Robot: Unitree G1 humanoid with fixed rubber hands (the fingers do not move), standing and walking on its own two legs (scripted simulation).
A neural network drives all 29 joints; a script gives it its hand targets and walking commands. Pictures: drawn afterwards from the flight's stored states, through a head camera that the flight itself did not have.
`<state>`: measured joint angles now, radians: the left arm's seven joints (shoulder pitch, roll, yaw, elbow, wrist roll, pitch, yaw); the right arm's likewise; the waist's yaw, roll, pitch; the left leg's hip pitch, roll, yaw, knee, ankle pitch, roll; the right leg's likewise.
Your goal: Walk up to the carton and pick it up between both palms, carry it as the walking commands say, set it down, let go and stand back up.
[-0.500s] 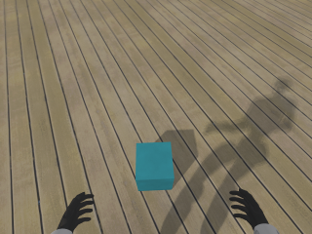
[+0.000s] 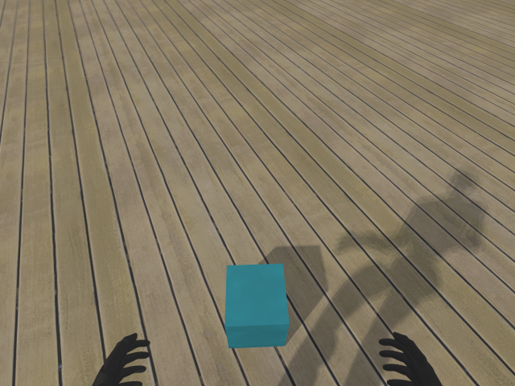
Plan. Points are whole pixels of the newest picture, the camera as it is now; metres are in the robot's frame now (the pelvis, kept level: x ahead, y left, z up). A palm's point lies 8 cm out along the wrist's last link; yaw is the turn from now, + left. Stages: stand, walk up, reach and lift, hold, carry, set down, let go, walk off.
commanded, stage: stand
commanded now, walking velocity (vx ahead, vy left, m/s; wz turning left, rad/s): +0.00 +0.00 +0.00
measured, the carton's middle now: (255, 305) +0.55 +0.02 -0.67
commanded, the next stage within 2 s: none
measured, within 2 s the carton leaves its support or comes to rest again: neither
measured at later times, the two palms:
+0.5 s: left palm out of the picture +0.15 +0.29 -0.09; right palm out of the picture +0.14 -0.29 -0.08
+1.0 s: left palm out of the picture +0.12 +0.30 -0.10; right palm out of the picture +0.11 -0.30 -0.09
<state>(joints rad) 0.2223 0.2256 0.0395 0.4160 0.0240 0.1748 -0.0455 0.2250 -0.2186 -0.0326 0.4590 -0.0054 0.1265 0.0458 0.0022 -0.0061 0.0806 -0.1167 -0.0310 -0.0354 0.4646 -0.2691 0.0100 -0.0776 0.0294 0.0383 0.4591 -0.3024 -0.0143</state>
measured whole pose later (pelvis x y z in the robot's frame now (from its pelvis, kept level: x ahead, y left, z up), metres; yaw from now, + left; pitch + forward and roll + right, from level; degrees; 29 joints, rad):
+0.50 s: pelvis +0.02 +0.01 +0.00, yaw -1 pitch +0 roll +0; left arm 0.18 0.34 0.03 0.77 0.03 0.02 0.03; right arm 0.15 -0.34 -0.03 0.81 -0.03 0.01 -0.02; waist 0.00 -0.02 0.01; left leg -0.16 -0.03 -0.02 0.46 -0.29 0.02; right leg -0.12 0.03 0.06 0.44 -0.31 -0.01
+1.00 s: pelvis +0.01 +0.01 +0.01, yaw -1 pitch -2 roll +0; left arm 0.16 0.37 0.01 0.91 0.02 0.00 0.02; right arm 0.13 -0.36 -0.01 0.95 -0.02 0.00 -0.02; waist 0.00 -0.01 0.01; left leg -0.12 -0.03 -0.01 0.38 -0.23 0.02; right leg -0.08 0.03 0.06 0.37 -0.26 -0.01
